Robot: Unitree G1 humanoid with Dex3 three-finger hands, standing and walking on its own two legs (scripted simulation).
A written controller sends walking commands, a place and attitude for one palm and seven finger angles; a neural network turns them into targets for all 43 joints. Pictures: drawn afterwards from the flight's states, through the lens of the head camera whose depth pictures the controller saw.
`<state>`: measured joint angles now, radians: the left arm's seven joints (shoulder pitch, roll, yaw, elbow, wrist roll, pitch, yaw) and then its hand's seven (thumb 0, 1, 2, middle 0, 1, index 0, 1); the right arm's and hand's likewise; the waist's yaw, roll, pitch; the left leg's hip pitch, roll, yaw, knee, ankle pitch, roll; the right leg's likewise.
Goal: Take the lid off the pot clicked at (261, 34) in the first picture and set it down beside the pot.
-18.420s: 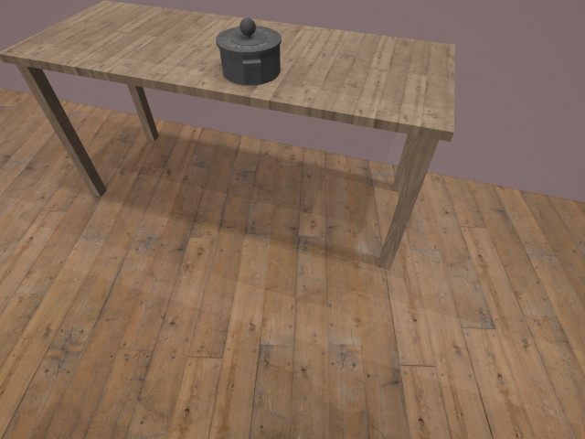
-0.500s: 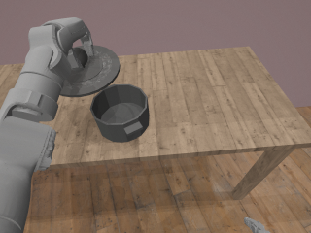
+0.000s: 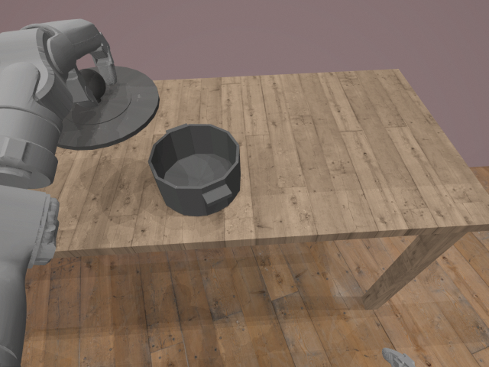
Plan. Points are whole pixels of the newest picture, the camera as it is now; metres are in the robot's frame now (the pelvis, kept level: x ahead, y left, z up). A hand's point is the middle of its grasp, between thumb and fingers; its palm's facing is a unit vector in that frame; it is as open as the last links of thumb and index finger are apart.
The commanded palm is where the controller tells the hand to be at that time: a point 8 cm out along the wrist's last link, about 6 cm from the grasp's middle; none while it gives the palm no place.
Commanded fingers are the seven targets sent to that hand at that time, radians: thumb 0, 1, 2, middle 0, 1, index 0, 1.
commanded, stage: move the lid sideways beside the pot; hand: left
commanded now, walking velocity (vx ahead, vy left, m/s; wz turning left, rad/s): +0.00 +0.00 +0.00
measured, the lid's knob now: (89, 84) +0.50 +0.24 +0.21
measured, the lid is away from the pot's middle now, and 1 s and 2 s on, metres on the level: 0.14 0.25 0.23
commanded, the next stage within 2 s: lower the lid onto the table in 0.96 s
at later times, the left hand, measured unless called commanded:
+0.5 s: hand (41, 86) +0.47 +0.29 +0.23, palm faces -0.28 -0.10 -0.95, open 7.5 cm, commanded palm +0.46 +0.29 +0.31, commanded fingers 0.00 0.70 0.87 -0.87 -1.04 -0.89 -1.05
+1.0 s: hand (7, 94) +0.45 +0.34 +0.23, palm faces -0.31 -0.07 -0.95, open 7.5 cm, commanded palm +0.47 +0.33 +0.31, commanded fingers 0.00 0.70 0.87 -0.87 -1.04 -0.89 -1.05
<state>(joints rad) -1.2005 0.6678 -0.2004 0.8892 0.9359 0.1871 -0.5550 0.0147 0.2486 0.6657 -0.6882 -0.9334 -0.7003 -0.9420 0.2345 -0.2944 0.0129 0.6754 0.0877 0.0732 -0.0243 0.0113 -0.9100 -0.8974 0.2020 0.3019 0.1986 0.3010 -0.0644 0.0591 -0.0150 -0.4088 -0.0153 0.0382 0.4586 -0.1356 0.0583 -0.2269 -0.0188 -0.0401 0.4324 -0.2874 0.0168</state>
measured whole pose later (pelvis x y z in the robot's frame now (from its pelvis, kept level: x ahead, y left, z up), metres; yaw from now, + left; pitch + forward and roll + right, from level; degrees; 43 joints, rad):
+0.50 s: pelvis +0.00 +0.01 +0.00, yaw -1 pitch +6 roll -2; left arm -1.20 0.80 -0.11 0.95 0.96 0.09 -0.57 0.01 0.25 0.66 -0.69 -0.93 -0.70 -0.94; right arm 0.27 -0.31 0.01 0.68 0.09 0.10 -0.04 0.01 -0.91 -0.90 0.20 0.30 0.20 0.30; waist -0.08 0.05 -0.01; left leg -0.44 -0.01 0.04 0.47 -0.14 0.07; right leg -0.24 -0.01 -0.03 0.41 -0.27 0.02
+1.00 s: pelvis +0.00 +0.01 +0.00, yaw +0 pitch +7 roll -2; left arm -1.21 0.89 -0.12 0.97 0.96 0.01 -0.60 0.01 0.25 0.66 -0.68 -0.93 -0.70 -0.94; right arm 0.26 -0.31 0.01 0.69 0.10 0.13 -0.05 0.01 -0.91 -0.90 0.20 0.30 0.20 0.30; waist -0.06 0.05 0.00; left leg -0.47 -0.01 0.03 0.49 -0.14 0.07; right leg -0.26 -0.01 -0.05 0.41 -0.27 0.02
